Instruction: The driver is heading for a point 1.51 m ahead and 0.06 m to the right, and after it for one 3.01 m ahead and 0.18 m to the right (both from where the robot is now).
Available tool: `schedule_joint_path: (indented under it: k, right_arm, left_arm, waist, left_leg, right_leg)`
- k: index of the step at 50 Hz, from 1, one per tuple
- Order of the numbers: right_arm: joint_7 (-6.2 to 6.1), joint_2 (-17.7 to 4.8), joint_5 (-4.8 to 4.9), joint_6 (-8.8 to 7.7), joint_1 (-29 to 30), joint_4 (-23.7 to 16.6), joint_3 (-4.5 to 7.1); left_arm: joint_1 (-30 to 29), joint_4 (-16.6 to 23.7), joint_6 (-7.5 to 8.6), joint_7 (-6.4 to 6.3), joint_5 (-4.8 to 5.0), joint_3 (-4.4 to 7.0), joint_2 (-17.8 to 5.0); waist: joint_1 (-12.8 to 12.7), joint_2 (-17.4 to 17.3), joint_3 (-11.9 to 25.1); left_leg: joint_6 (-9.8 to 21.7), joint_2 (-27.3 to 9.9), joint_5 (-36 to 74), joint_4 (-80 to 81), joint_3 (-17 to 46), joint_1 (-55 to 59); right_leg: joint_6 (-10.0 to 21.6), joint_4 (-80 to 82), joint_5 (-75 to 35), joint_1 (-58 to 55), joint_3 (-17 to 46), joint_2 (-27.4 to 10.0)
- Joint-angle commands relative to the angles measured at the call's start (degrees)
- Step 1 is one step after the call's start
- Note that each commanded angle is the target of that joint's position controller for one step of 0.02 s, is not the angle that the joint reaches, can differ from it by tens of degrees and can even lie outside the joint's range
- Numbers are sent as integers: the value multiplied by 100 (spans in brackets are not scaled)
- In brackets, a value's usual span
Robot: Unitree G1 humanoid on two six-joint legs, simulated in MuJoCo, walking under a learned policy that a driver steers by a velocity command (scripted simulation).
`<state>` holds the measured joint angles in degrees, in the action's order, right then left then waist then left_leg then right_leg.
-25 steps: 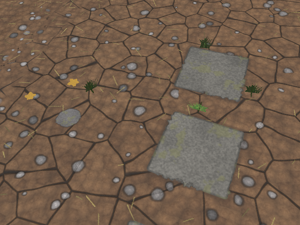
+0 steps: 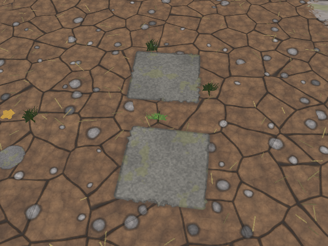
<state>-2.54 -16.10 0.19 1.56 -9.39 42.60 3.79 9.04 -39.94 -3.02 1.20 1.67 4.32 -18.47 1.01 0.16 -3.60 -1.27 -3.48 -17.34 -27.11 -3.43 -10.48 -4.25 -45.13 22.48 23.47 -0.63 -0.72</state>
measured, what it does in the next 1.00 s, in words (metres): steps on the spot: right foot, then left foot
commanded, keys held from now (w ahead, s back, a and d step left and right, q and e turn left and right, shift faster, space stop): e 0.40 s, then no key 0.08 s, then q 0.52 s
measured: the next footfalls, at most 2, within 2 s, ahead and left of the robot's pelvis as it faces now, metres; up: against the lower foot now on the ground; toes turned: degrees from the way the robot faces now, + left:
right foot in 0.06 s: +0.01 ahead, -0.14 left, +0.00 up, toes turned -9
left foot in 0.52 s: +0.10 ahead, +0.09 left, +0.00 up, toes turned -22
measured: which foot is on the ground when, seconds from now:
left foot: down 0.00-0.06, up 0.08-0.50, down 0.52-0.88, up 0.90-1.00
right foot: up 0.00-0.04, down 0.06-1.00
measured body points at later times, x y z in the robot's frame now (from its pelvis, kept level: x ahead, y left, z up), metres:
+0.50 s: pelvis +0.01 -0.01 +0.00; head +0.04 -0.02 +0.45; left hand +0.24 +0.22 -0.09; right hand +0.08 -0.32 -0.10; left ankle +0.06 +0.11 -0.74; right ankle +0.01 -0.12 -0.74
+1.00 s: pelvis +0.00 +0.00 +0.00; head +0.03 -0.01 +0.44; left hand +0.15 +0.27 -0.11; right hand +0.13 -0.32 -0.09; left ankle +0.01 +0.11 -0.68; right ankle -0.03 -0.14 -0.74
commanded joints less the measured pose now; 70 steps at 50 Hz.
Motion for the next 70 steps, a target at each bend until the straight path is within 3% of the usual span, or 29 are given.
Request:
schedule_joint_path:
  k: [1,3,4,5,6,8,15,24,25,26,27,28,29,32,36,42,45,46,47,49,52,56,57,58,59,60,62,65,70]
  right_arm:
    - [19,-1195,121,-64,63,-259,324]
    - [85,-951,120,-179,-283,-82,265]
    - [122,-541,-223,-228,-278,-327,122]
    - [92,-615,-182,-247,293,-526,127]
    - [74,-844,-46,-214,422,-518,198]
    - [-11,-841,-21,-158,350,-396,233]
    - [11,-602,-33,-173,254,-414,171]
    - [226,-630,20,-362,-105,-390,185]
    - [239,-646,-41,-382,-196,-370,178]
    - [229,-900,-178,-387,-148,-463,177]
    - [249,-951,-352,-377,234,-471,111]
    - [270,-499,-356,-422,516,-598,-31]
    - [288,-377,-282,-446,670,-592,-99]
    - [237,-765,-12,-382,507,-453,-26]
    - [247,-1052,15,-339,14,-530,59]
    - [148,-954,113,-138,229,-854,124]
    - [180,-708,93,-79,89,-998,85]
    - [198,-842,73,-69,89,-1012,149]
    - [216,-994,79,-48,72,-1008,236]
    - [243,-752,114,47,-37,-955,182]
    - [357,-525,109,66,180,-1122,58]
    - [426,-750,122,100,-263,-1107,180]
    - [363,-872,85,113,-521,-1032,255]
    - [273,-1371,96,108,-687,-1087,402]
    - [249,-1969,-28,37,-808,-1293,469]
    - [315,-1704,-146,-119,-1114,-1227,418]
    - [298,-1255,31,-277,-781,-1108,282]
    - [156,-1069,-6,-287,-507,-1180,163]
    - [75,-1131,56,-370,-842,-1035,211]
  left_arm:
    - [-40,512,41,72,-19,120,-462]
    - [441,418,27,-31,-65,265,-759]
    - [667,541,31,-150,-110,451,-1592]
    - [789,594,148,-73,-279,364,-1472]
    - [653,590,264,-25,-292,301,-1255]
    - [103,579,323,-98,-123,238,-966]
    - [-58,667,185,-295,-99,218,-928]
    - [-299,710,53,-259,-58,168,-841]
    - [-160,646,52,-274,-68,95,-658]
    - [184,579,79,-272,-192,-25,-310]
    - [302,627,116,-282,-199,-16,-274]
    - [262,529,148,-309,-317,20,-509]
    - [249,441,158,-299,-310,56,-576]
    - [12,269,223,-269,-345,2,-271]
    - [47,188,252,-330,-211,105,-643]
    - [293,85,311,-308,-205,196,-513]
    - [444,74,286,-328,-269,286,-828]
    - [311,188,317,-367,-300,242,-746]
    - [225,254,349,-396,-296,192,-678]
    - [-155,271,365,-419,-172,204,-742]
    - [-126,219,246,-420,-161,261,-902]
    - [-38,162,200,-351,1,280,-966]
    - [199,63,237,-317,14,235,-795]
    - [463,42,268,-270,-180,157,-509]
    - [88,436,301,-266,-415,33,-240]
    - [-321,527,352,-283,-246,123,-549]
    - [-369,465,412,-240,-82,218,-743]
    - [-339,348,545,-179,-192,225,-661]
    - [-630,282,755,-87,-161,107,-362]
  waist:
    - [-19,-1013,639]
    - [-223,-334,840]
    - [-129,1515,1096]
    - [-510,1430,1443]
    - [-525,746,1237]
    - [-243,378,782]
    - [-152,699,852]
    - [-35,880,871]
    - [-1,726,907]
    - [-219,-152,1022]
    - [-591,-1219,641]
    - [-453,-1160,593]
    - [-476,-1020,524]
    - [-328,-938,346]
    - [-77,-677,517]
    - [-162,-125,663]
    - [-159,1181,575]
    - [-222,1347,584]
    - [-187,900,521]
    - [-10,556,345]
    - [-197,838,474]
    - [-52,820,787]
    - [8,521,836]
    - [-51,-715,807]
    - [-11,-1978,912]
    - [420,-1209,1288]
    - [135,-727,545]
    - [-35,-838,291]
    - [109,-761,294]
  left_leg:
    - [1092,-1297,3350,71,673,615]
    - [467,-874,2279,-1068,90,-176]
    - [-200,-170,-740,-2904,-365,-1908]
    - [-341,433,-2466,-4006,470,-2528]
    - [-308,259,-2240,-4456,791,-2626]
    - [-251,82,-1317,-4084,857,-2672]
    - [-453,390,-341,-2382,841,-1865]
    - [-132,514,404,35,709,-383]
    - [-5,281,1041,595,818,51]
    - [305,-673,1640,964,1824,469]
    - [1097,-1273,1944,1095,2754,-107]
    - [1484,-1432,1513,1274,2992,-515]
    - [1362,-1166,1082,1262,2727,-543]
    - [787,-463,822,911,2159,-427]
    - [701,-232,1176,687,2279,-468]
    - [672,119,1496,-160,2132,-845]
    - [162,784,-230,-1728,1018,-1935]
    - [24,646,-1723,-2967,836,-2228]
    - [-77,457,-1917,-3846,903,-2361]
    - [-175,165,-1305,-3562,840,-2365]
    - [-231,99,-807,-2494,337,-1661]
    - [39,396,244,-603,-147,-533]
    - [210,537,730,-28,-22,74]
    - [569,-208,2557,331,1245,953]
    - [1836,-1716,3278,585,3638,1199]
    - [2326,-1852,1432,1008,4079,1027]
    - [1692,-1275,-1769,1409,3544,623]
    - [1392,-771,-1477,1668,2971,160]
    - [1371,-520,-545,1586,2533,207]
  right_leg:
    - [219,1127,-577,-351,-403,144]
    - [630,2252,-2260,-1735,31,129]
    - [1420,2150,-5015,-2986,2241,-1474]
    - [2611,2317,-5509,-2664,3282,-2301]
    - [2568,2431,-4880,-2470,2850,-2045]
    - [1921,2461,-3639,-2049,2113,-1369]
    - [1767,2568,-2519,-1536,2071,-900]
    - [1460,2101,-2126,-1126,2789,-685]
    - [1201,1924,-1788,-980,2606,-515]
    - [821,1177,-736,-665,2026,-48]
    - [516,933,554,-333,1268,597]
    - [245,459,911,-648,1241,287]
    - [142,474,618,-761,1125,170]
    - [35,1788,-873,-1158,834,124]
    - [211,1572,-1134,-1404,557,117]
    - [473,1732,-1311,-1448,555,-50]
    - [1477,2543,-2213,-1876,1946,-1536]
    - [1982,2654,-3015,-1831,2397,-2214]
    - [2138,2636,-3483,-1690,2329,-2362]
    - [1703,2536,-3304,-1624,1412,-1841]
    - [1514,2430,-3512,-1550,534,-1427]
    - [1259,1817,-3051,-1516,167,-1490]
    - [972,1271,-2415,-1172,-93,-1288]
    - [438,-54,-773,-43,-611,-807]
    - [37,-1461,1805,1521,-381,86]
    - [92,-2298,1757,1681,484,64]
    - [352,-2024,578,2015,600,-272]
    - [281,-1405,-587,1548,483,-205]
    - [104,304,-1297,1062,442,52]
Keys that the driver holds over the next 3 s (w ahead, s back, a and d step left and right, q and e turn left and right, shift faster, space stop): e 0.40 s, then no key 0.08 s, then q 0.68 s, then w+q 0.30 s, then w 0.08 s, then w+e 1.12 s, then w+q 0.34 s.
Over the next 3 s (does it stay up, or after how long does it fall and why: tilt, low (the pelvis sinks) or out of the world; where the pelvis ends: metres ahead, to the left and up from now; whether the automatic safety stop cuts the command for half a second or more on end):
stays up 0.81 -0.03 0.00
